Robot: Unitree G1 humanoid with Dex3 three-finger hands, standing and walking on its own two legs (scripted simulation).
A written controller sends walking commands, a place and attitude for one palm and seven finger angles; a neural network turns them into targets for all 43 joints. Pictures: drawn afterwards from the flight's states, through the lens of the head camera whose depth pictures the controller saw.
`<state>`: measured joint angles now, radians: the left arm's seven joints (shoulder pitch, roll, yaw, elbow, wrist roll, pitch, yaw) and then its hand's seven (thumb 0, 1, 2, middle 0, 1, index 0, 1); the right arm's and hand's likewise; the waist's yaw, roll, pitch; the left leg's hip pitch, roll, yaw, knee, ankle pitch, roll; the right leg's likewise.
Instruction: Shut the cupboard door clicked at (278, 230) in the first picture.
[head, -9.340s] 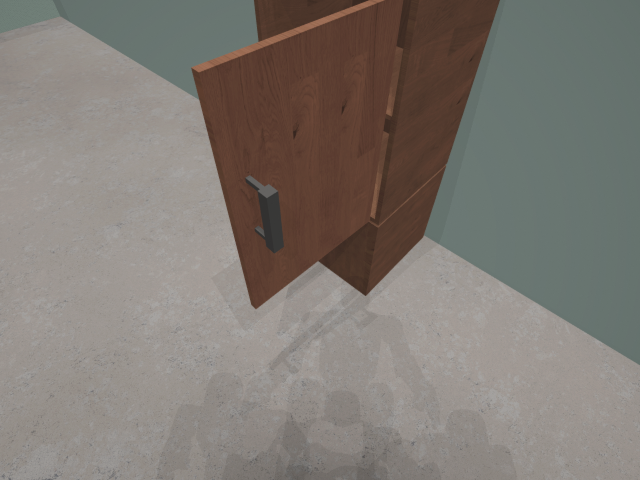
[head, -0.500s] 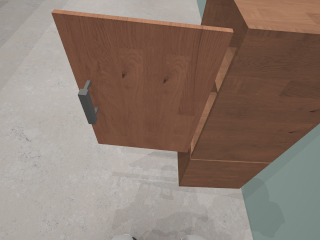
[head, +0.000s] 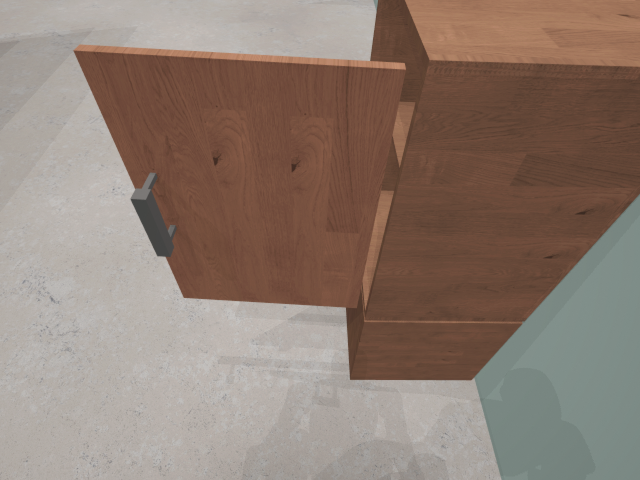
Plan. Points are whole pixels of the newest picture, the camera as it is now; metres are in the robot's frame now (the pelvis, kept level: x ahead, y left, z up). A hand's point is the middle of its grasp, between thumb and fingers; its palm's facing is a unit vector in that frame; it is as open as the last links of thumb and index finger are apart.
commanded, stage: come to a stop and stand still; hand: left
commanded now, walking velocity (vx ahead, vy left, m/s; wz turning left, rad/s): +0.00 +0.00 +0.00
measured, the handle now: (158, 215) +0.52 +0.31 -0.02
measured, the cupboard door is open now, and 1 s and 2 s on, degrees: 87 87 87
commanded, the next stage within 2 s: look again from close up in 0.12 s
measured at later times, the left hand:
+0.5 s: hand out of the picture +0.04 +0.20 -0.18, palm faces -0.01 -0.98 -0.22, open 7.4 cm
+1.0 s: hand out of the picture +0.04 +0.23 -0.18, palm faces -0.02 -0.98 -0.22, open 7.4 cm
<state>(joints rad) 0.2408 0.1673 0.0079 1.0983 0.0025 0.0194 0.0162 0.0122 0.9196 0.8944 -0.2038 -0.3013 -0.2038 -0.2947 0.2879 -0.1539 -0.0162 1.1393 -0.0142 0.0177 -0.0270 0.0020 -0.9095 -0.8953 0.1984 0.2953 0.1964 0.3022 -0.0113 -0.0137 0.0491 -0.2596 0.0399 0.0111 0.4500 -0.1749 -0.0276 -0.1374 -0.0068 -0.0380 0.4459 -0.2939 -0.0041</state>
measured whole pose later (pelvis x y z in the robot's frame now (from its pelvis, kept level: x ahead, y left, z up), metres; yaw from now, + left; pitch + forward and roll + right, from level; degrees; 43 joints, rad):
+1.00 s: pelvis +0.03 +0.03 -0.01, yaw -1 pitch -1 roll +0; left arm 0.29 0.22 0.00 1.04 0.02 0.01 0.02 0.01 0.90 0.89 -0.20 -0.30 -0.20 -0.29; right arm 0.22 -0.20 0.01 1.05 -0.01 0.00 0.00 0.00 -0.91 -0.90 0.20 0.30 0.20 0.30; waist 0.02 -0.03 0.05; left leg -0.26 -0.01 0.06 0.54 -0.28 0.03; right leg -0.13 -0.07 0.00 0.52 -0.37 0.05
